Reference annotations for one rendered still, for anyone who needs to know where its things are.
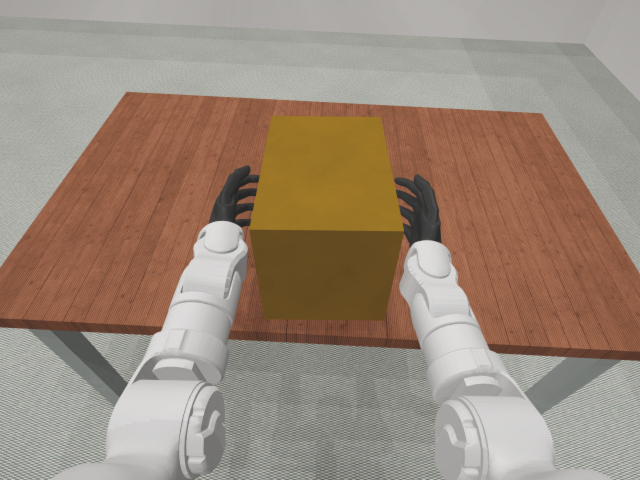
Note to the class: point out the left robot forearm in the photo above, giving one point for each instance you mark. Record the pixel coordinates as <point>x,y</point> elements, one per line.
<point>192,343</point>

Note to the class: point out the carton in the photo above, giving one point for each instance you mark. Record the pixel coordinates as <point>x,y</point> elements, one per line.
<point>326,228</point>

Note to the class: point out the right robot upper arm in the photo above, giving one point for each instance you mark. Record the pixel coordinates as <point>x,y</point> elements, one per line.
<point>497,438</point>

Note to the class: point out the table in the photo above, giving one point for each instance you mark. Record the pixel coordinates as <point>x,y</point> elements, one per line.
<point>543,270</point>

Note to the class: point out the robot left hand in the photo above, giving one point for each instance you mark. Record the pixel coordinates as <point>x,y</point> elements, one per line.
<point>226,207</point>

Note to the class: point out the robot right hand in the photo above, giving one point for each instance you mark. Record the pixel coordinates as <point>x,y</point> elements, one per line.
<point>425,222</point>

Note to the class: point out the left robot upper arm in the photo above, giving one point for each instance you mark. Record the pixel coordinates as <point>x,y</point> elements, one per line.
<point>161,430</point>

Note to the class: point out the right robot forearm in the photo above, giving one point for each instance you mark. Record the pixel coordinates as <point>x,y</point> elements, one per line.
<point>458,358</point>

